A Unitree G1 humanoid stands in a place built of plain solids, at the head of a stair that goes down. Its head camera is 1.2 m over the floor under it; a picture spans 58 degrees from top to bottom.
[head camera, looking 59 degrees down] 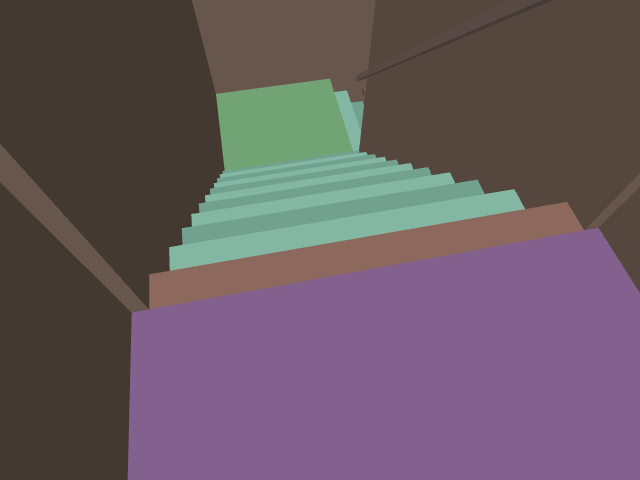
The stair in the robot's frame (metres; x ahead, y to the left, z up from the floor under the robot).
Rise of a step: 0.21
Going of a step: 0.23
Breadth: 1.40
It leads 11 degrees to the left of straight ahead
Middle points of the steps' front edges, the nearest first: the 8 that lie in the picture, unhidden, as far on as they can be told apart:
0.74 -0.16 0.00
0.96 -0.11 -0.21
1.18 -0.07 -0.43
1.40 -0.02 -0.64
1.62 0.02 -0.85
1.84 0.06 -1.07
2.06 0.11 -1.28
2.29 0.15 -1.50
